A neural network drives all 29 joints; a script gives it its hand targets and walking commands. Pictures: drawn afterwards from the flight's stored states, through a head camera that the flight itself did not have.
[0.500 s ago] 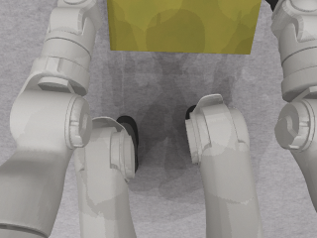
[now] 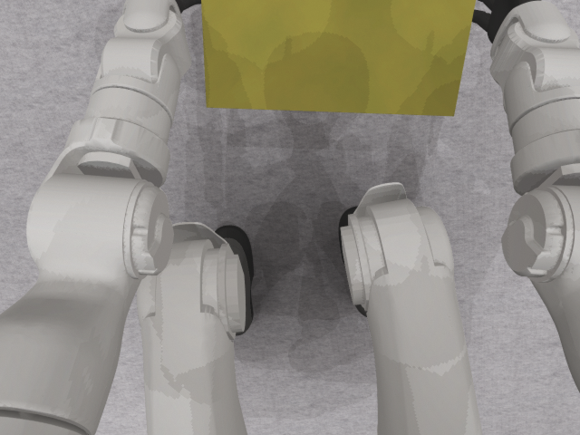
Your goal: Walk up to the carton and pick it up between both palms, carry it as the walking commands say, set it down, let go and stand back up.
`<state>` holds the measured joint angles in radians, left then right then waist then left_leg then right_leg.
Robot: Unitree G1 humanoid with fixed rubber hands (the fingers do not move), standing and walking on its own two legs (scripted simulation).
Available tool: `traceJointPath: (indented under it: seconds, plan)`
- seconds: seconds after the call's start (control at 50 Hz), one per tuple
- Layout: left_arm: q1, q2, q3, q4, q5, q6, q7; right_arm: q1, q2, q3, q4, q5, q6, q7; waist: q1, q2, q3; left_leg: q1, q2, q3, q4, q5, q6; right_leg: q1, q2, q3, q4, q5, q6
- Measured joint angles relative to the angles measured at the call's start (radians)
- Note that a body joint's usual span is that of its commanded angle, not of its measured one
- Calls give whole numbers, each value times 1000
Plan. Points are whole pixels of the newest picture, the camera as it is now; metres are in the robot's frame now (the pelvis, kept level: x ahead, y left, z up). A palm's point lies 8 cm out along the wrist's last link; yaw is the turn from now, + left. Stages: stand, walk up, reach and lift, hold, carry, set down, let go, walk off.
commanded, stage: set down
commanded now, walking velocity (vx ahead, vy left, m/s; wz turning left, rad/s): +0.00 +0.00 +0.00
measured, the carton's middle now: out of the picture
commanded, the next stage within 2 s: none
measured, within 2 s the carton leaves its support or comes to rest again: neither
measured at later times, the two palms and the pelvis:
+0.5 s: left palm out of the picture +0.55 +0.07 -0.20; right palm (509, 10) +0.47 -0.29 -0.20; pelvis +0.00 +0.00 -0.01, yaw +0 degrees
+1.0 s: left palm (157, 12) +0.54 +0.08 -0.21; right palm (533, 5) +0.47 -0.31 -0.20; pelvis -0.01 +0.00 -0.01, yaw -1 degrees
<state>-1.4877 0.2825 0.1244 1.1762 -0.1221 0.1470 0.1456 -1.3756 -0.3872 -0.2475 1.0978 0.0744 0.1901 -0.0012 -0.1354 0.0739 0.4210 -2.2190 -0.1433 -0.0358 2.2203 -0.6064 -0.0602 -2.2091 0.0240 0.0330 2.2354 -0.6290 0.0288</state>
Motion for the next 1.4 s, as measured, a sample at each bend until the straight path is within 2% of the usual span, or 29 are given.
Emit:
traceJointPath:
  seconds: [0.56,0.72,0.86,0.98,1.12,1.24,1.4]
  plan:
    - [3,9,27,-22,27,-24,-27,-3,6,-30,8,6,-48,23,-4,-13,38,5,16,1,37,-16,-2,3,-13,-18,39,-16,-19]
    - [0,26,-26,-18,-16,-54,-29,-12,5,-33,44,15,-105,24,-1,-24,59,14,22,1,39,-14,-4,10,-11,-19,40,-11,-19]
    - [10,34,-78,-19,-54,-61,-20,-22,-18,-12,83,68,-156,2,13,-33,67,16,31,-2,32,-7,-2,10,-9,-26,26,4,-19]
    - [11,48,-90,-19,-69,-55,-17,-45,-57,-3,107,92,-167,-1,16,-36,70,12,39,3,28,2,2,2,-17,-29,20,19,-26]
    - [-1,69,-87,-14,-76,-51,-23,-58,-100,10,144,111,-163,16,18,-41,73,13,42,5,24,7,0,-2,-20,-30,19,27,-32]
    - [8,75,-73,-46,-71,-40,-27,-47,-118,28,120,136,-156,28,25,-39,73,13,44,0,20,9,-5,-4,-22,-37,16,31,-40]
    - [25,100,-69,-196,-83,5,-14,-36,-117,20,-41,142,-113,11,30,-45,103,36,50,-2,-2,21,-9,12,-18,-38,-6,48,-45]
